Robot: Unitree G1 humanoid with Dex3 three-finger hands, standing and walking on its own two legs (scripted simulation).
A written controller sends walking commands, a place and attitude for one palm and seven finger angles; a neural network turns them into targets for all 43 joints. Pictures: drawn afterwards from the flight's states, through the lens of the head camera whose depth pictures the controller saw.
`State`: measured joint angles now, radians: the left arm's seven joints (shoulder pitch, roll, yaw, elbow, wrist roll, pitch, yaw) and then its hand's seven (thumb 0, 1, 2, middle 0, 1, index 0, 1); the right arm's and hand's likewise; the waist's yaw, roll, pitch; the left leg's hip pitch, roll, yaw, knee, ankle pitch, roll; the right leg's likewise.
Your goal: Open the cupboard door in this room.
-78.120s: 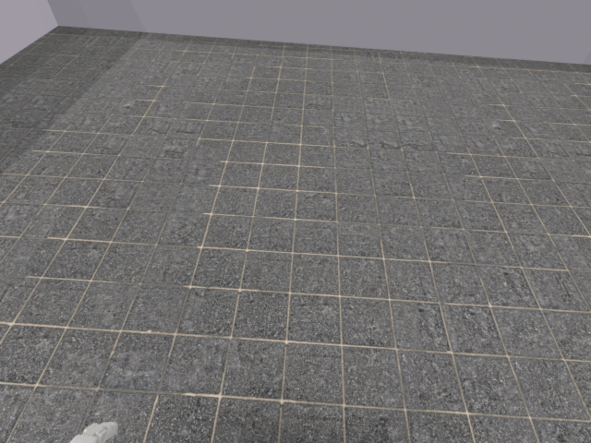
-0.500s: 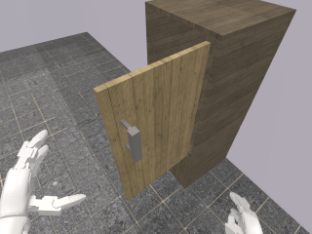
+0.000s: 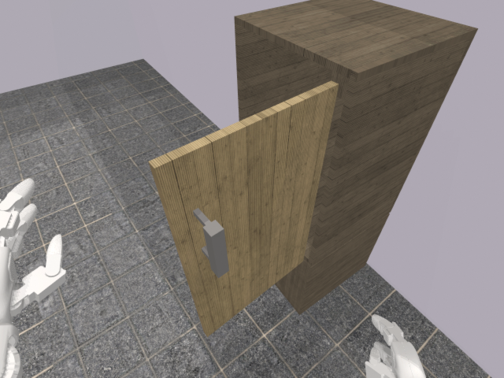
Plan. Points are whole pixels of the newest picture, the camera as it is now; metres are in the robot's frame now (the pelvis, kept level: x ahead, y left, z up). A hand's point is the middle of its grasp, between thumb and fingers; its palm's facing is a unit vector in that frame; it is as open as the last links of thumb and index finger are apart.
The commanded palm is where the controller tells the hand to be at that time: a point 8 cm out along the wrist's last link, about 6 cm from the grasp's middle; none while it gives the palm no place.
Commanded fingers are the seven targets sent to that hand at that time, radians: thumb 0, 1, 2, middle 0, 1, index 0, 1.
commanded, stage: draw the hand back to the body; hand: left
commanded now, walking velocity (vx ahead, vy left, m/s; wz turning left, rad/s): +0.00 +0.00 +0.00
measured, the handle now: (209, 242) +0.31 +0.12 +0.06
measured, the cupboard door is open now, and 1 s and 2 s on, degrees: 94 94 94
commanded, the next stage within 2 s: step back with the hand held close in 0.32 s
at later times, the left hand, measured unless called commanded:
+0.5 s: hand (57, 279) +0.17 +0.25 +0.16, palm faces +0.46 -0.79 -0.40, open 7.4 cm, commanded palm +0.12 +0.29 +0.17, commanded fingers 0.00 0.90 0.90 -0.20 -0.30 -0.20 -0.30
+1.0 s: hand (12, 322) +0.12 +0.28 +0.16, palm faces +0.39 -0.77 -0.51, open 7.4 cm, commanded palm +0.06 +0.31 +0.17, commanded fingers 0.00 0.90 0.90 -0.20 -0.30 -0.20 -0.30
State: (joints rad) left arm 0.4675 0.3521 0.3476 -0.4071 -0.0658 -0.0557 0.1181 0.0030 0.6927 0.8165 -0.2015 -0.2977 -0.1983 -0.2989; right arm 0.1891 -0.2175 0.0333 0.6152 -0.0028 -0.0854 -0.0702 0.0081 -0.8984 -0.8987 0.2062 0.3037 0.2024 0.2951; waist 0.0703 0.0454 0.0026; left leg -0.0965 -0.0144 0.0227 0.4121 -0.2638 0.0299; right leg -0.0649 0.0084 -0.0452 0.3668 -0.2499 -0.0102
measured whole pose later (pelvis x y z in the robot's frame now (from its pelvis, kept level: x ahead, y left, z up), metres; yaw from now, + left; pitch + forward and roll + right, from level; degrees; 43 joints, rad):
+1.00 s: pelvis -0.08 +0.01 -0.01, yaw -1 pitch +0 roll -1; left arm 0.57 0.44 0.44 -0.53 -0.04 -0.17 0.14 0.01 0.89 0.90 -0.21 -0.30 -0.21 -0.30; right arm 0.19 -0.22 -0.01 0.53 0.01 -0.01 -0.08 0.01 -0.90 -0.90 0.20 0.30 0.20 0.29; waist 0.00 -0.02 0.04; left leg -0.33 -0.03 0.06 0.53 -0.19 0.06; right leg -0.33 -0.01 -0.01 0.52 -0.18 0.01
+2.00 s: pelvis -0.27 +0.00 -0.01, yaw -4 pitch -2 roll +0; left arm 0.55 0.44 0.43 -0.46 -0.05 -0.14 0.13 0.01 0.89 0.90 -0.21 -0.30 -0.21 -0.30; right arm 0.23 -0.21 0.00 0.59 0.00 -0.11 -0.07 0.01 -0.90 -0.90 0.20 0.30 0.20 0.29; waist -0.07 -0.02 0.01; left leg -0.38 -0.05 0.01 0.47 -0.14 0.04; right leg -0.24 0.03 -0.07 0.58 -0.40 -0.03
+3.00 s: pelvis -0.32 +0.02 -0.02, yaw +0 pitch +0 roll +1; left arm 0.25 0.17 0.02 0.80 0.01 0.05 0.01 -0.01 0.95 0.90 -0.21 -0.30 -0.20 -0.30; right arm 0.24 -0.24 0.00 0.91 -0.04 0.02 -0.01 0.00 -0.90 -0.90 0.20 0.30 0.20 0.29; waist -0.03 -0.05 0.08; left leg -0.27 0.02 0.01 0.59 -0.30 -0.02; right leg -0.35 -0.06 -0.12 0.60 -0.24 -0.02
